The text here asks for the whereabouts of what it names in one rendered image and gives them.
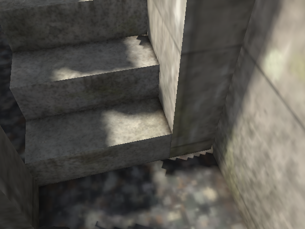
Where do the stairs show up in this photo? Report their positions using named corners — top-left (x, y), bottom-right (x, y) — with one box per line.
top-left (0, 0), bottom-right (172, 187)

